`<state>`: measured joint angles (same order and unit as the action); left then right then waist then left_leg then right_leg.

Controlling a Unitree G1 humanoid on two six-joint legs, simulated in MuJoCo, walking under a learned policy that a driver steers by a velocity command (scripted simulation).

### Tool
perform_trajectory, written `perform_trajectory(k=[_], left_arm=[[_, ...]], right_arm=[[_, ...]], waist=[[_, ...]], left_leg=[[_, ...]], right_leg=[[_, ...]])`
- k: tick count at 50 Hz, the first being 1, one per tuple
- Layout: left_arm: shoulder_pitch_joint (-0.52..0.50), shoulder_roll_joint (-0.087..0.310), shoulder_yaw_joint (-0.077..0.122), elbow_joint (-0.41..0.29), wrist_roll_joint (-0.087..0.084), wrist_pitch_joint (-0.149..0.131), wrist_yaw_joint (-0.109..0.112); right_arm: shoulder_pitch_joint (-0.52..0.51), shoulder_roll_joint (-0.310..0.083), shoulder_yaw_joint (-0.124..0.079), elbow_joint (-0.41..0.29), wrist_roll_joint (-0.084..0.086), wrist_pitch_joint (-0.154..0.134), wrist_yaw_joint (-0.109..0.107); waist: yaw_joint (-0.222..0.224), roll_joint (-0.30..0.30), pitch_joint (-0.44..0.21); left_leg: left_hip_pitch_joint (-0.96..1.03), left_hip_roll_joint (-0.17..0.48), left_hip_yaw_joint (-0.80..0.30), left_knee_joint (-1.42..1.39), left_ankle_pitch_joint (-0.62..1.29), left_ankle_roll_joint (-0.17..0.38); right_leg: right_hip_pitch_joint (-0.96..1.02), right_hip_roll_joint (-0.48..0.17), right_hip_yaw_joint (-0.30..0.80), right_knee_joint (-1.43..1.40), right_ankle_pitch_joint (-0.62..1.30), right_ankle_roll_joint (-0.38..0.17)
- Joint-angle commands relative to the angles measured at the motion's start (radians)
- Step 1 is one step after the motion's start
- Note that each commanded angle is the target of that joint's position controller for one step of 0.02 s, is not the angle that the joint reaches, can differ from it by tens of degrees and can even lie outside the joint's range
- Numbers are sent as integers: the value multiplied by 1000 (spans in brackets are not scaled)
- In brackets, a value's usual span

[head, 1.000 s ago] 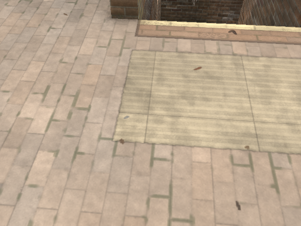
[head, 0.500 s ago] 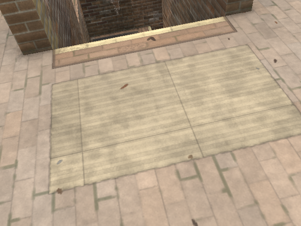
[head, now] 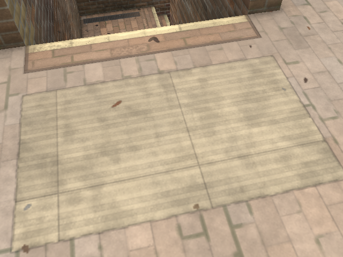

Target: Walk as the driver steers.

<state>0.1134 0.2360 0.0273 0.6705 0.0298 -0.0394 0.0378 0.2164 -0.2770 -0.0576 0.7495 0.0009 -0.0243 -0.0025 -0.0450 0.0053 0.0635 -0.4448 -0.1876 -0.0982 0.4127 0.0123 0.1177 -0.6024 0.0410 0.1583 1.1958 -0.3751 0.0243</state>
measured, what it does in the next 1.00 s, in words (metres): walks ahead: right foot, then left foot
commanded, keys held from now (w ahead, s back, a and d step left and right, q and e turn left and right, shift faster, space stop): q+shift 0.24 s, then shift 0.16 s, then w+shift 0.26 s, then w+e+shift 0.34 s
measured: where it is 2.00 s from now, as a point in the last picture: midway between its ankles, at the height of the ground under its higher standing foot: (161, 115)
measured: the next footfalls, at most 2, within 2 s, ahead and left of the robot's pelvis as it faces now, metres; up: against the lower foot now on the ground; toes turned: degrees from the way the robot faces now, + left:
right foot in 0.24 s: +0.18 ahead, -0.15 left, +0.00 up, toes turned +24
left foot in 0.70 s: +0.05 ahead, +0.06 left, +0.00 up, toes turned +24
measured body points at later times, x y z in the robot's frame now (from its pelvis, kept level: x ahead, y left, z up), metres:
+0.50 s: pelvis +0.08 -0.08 +0.02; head +0.10 -0.09 +0.47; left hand +0.09 +0.22 -0.06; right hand +0.31 -0.28 -0.09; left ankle -0.01 +0.06 -0.64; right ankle +0.14 -0.17 -0.72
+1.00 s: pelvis +0.23 +0.01 +0.00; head +0.26 +0.02 +0.45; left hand +0.35 +0.30 -0.10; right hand +0.28 -0.27 -0.12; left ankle +0.01 +0.04 -0.72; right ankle +0.44 -0.05 -0.66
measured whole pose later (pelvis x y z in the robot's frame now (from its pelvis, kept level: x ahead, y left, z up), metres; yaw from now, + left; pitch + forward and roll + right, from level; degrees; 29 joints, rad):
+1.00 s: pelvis +0.23 +0.01 +0.00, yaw +14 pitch +3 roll +1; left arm 0.14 0.29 0.06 0.69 0.03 0.00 -0.10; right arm 0.48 -0.27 -0.04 0.83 -0.04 -0.10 0.00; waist -0.05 -0.04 -0.01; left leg 0.21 -0.02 0.18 0.14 -0.40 -0.01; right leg -0.83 -0.04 -0.05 0.93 -0.03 -0.09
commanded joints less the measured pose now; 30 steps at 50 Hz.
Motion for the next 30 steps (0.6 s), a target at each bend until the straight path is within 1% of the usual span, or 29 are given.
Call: perform_trajectory(k=[1, 2, 3, 5, 8, 9, 10, 11, 12, 13, 14, 15, 16, 17, 18, 19, 20, 21, 22, 23, 24, 26, 27, 28, 30], left_arm=[[113, 65, 24, -46, -2, 12, 26], [102, 68, 24, -52, -9, 17, 30], [87, 78, 27, -56, -16, 19, 32], [45, 94, 33, -66, -24, 16, 31], [16, 101, 40, -67, -40, -3, 16], [24, 110, 45, -62, -46, -10, 9], [50, 124, 54, -52, -51, -16, 3], [98, 138, 64, -33, -53, -20, 0], [119, 178, 78, -28, -43, -18, 2], [98, 250, 89, -46, -4, -7, 2], [52, 225, 87, -63, 38, -7, -5], [-15, 161, 70, -95, 29, -10, -3], [-45, 127, 60, -107, 8, -6, 0], [-43, 120, 52, -111, -9, -1, 1], [-31, 121, 45, -108, -18, 3, 2], [-11, 124, 41, -104, -16, 8, 1], [16, 127, 40, -97, -12, 12, -1], [75, 134, 43, -83, -14, 15, -2], [126, 151, 49, -69, -23, 16, -1], [159, 172, 55, -59, -30, 13, -2], [175, 187, 58, -53, -32, 8, -2], [190, 208, 64, -47, -36, -7, -3], [192, 216, 66, -45, -39, -14, -5], [183, 222, 67, -44, -45, -20, -9], [189, 225, 66, -36, -60, -26, -19]], right_arm=[[-61, -156, -44, -125, 7, 8, -20], [-53, -167, -50, -131, 14, 18, -27], [-53, -171, -55, -140, 21, 28, -33], [-47, -171, -62, -156, 30, 47, -43], [-32, -166, -70, -177, 24, 69, -51], [-31, -163, -73, -186, 23, 74, -51], [-36, -160, -74, -196, 24, 77, -50], [-53, -153, -72, -208, 32, 79, -48], [-19, -117, -62, -208, 39, 80, -46], [-6, -70, -49, -221, 44, 79, -46], [-1, -138, -68, -239, 23, 56, -31], [27, -207, -83, -202, 12, 49, -24], [55, -201, -82, -164, 11, 54, -23], [74, -161, -69, -144, 6, 63, -28], [80, -131, -56, -142, 5, 67, -25], [67, -116, -47, -150, 9, 67, -23], [38, -104, -38, -162, 15, 64, -25], [26, -93, -29, -171, 15, 58, -24], [9, -87, -23, -182, 14, 51, -20], [-8, -88, -19, -189, 16, 42, -13], [-29, -92, -16, -195, 20, 33, -6], [-71, -83, -7, -204, 19, 7, 2], [-75, -75, -3, -200, 19, -7, 5], [-61, -73, -2, -190, 21, -19, 7], [-44, -74, -1, -177, 25, -37, 11]], waist=[[71, 36, -177], [66, 65, -199], [58, 89, -204], [36, 127, -191], [15, 165, -178], [18, 176, -176], [31, 186, -175], [61, 183, -174], [54, 113, -213], [24, -135, -209], [-3, -299, -192], [-17, -211, -164], [-18, -134, -148], [-12, -90, -142], [-2, -77, -115], [7, -71, -105], [25, -88, -101], [48, -113, -137], [72, -165, -150], [91, -206, -147], [101, -221, -127], [110, -210, -92], [108, -204, -85], [97, -206, -78], [86, -216, -52]], left_leg=[[40, 210, -354, -159, -171, 130], [62, 212, -369, -151, -219, 118], [77, 211, -384, -150, -281, 101], [101, 206, -421, -148, -368, 69], [137, 201, -475, -133, -390, 41], [149, 201, -498, -125, -387, 33], [152, 196, -522, -111, -396, 19], [125, 171, -515, -79, -430, -8], [48, 114, -458, 42, -566, -49], [-122, -7, -239, 291, -635, -88], [-210, 5, -168, 540, -615, -126], [-208, 52, -144, 679, -531, -154], [-181, 59, -118, 746, -464, -163], [-177, 56, -99, 837, -426, -174], [-189, 58, -80, 912, -412, -186], [-187, 67, -49, 925, -400, -195], [-196, 76, -30, 891, -392, -203], [-223, 99, 0, 821, -365, -207], [-244, 116, 29, 759, -360, -210], [-245, 135, 47, 706, -369, -207], [-235, 155, 60, 647, -377, -196], [-167, 187, 89, 493, -384, -162], [-103, 188, 101, 412, -388, -144], [-17, 179, 115, 333, -398, -125], [86, 164, 135, 217, -415, -92]], right_leg=[[99, 29, -42, -213, 30, 33], [107, 32, -29, -257, 53, 42], [107, 36, -20, -302, 81, 47], [109, 45, -9, -387, 116, 50], [167, 61, -2, -520, 114, 38], [202, 62, 0, -581, 110, 28], [256, 55, 2, -664, 124, 15], [349, 28, -10, -789, 195, -5], [490, -96, 58, -867, 196, -57], [546, -325, 297, -914, 190, -184], [473, -412, 463, -946, 234, -270], [431, -384, 369, -924, 269, -264], [396, -310, 248, -890, 273, -223], [389, -263, 188, -874, 286, -204], [367, -251, 156, -873, 345, -213], [360, -235, 119, -875, 385, -220], [385, -220, 94, -874, 407, -227], [455, -207, 92, -898, 214, -224], [506, -207, 123, -930, 3, -223], [522, -225, 165, -967, -140, -225], [518, -246, 197, -996, -209, -228], [483, -271, 202, -1026, -214, -225], [451, -272, 188, -1034, -197, -220], [403, -265, 164, -1039, -179, -214], [347, -268, 146, -1030, -160, -220]])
